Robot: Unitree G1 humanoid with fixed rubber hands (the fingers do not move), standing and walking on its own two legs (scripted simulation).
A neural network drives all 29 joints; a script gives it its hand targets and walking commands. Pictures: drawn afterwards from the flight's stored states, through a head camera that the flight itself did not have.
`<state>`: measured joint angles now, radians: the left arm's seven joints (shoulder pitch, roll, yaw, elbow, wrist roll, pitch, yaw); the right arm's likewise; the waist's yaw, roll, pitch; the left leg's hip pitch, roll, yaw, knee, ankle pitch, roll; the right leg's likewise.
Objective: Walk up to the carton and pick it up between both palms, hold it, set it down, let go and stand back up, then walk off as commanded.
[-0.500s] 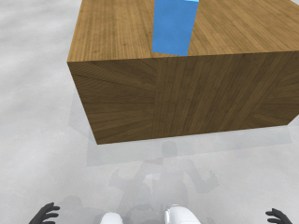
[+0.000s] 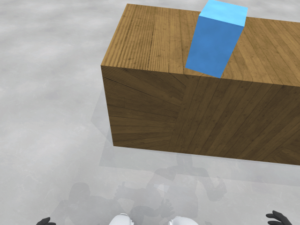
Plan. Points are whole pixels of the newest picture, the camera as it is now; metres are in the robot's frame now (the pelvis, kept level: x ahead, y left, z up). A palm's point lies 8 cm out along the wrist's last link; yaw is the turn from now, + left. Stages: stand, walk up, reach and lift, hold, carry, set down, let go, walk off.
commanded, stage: walk up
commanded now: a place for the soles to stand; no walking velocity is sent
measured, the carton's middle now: (214, 39) +0.84 -0.23 +0.09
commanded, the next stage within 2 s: none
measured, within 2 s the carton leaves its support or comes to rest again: neither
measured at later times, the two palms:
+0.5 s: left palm out of the picture +0.13 +0.20 -0.08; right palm out of the picture +0.16 -0.45 -0.07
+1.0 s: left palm (112, 197) +0.22 +0.13 -0.11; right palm out of the picture +0.18 -0.52 -0.05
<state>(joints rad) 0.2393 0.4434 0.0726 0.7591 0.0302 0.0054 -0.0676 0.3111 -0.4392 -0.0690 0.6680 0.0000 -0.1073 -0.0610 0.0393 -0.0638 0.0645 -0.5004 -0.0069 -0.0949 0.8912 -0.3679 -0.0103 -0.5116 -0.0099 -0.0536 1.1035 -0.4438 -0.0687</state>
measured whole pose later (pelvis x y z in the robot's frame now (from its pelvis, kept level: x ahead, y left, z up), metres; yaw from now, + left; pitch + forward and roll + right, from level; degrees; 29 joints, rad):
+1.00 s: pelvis +0.11 -0.18 -0.01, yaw -1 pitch -1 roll +1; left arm 0.28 0.44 0.07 0.76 0.02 -0.05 -0.07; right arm 0.32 -0.44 -0.07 0.68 0.00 -0.12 -0.04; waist -0.05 -0.09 0.03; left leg -0.47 0.09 -0.05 0.93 -0.45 0.00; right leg -0.60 -0.05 0.02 1.05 -0.47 -0.04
